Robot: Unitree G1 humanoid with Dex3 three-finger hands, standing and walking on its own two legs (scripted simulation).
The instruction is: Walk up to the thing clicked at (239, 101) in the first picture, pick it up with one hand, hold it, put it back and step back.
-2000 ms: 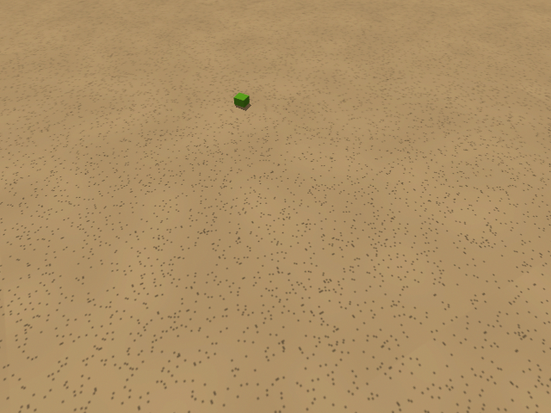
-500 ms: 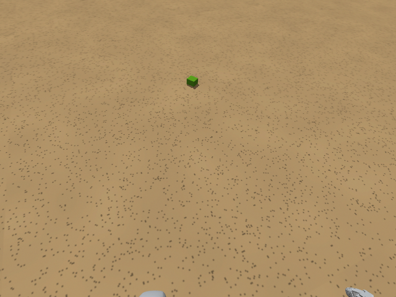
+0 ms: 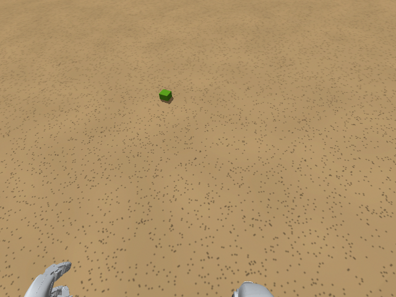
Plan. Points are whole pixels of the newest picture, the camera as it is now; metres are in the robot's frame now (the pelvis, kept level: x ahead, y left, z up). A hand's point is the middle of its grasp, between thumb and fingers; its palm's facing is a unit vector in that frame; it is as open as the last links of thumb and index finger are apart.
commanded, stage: walk up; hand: left
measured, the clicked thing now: (165, 95) +1.62 +0.24 -0.72
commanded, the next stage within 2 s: none
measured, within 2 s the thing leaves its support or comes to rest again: neither
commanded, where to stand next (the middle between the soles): +1.25 +0.01 m, yaw +1 degrees
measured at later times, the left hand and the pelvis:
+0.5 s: hand (81, 225) +0.32 +0.32 -0.14, palm faces -0.04 -0.94 -0.33, open 7.4 cm; pelvis +0.28 +0.04 +0.01, yaw +0 degrees
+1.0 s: hand (121, 125) +0.65 +0.25 -0.09, palm faces -0.02 -0.93 -0.38, open 7.3 cm; pelvis +0.54 -0.01 +0.02, yaw +0 degrees
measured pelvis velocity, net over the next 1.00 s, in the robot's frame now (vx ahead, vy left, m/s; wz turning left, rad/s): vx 0.54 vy -0.01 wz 0.00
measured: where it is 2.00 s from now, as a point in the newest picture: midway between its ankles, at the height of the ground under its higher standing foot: (200, 156)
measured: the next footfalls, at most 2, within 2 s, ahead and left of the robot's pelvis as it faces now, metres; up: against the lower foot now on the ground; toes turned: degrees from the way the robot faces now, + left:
left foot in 0.36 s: +0.37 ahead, +0.15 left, +0.00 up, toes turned +8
right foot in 0.82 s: +0.63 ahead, -0.11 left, +0.00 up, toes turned -5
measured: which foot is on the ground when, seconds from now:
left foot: up 0.00-0.34, down 0.36-0.84, up 0.86-1.00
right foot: down 0.00-0.38, up 0.40-0.80, down 0.82-1.00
